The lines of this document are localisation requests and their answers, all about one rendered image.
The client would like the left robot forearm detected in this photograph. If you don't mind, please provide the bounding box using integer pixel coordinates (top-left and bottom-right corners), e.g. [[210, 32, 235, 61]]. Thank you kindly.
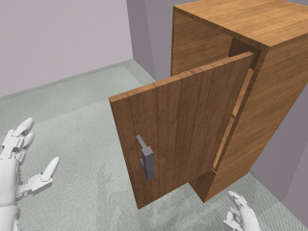
[[0, 205, 21, 231]]

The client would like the left robot hand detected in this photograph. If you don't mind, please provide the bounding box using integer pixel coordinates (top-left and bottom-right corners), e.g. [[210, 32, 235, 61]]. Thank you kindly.
[[0, 117, 60, 206]]

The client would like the right robot hand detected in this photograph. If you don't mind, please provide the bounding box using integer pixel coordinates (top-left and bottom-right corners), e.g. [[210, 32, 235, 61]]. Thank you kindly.
[[223, 191, 261, 231]]

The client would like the handle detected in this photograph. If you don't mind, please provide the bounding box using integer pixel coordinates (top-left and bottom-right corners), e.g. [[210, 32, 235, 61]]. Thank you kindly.
[[136, 135, 155, 181]]

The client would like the cupboard door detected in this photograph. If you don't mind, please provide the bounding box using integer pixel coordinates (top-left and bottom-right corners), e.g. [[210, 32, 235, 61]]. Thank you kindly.
[[108, 51, 254, 209]]

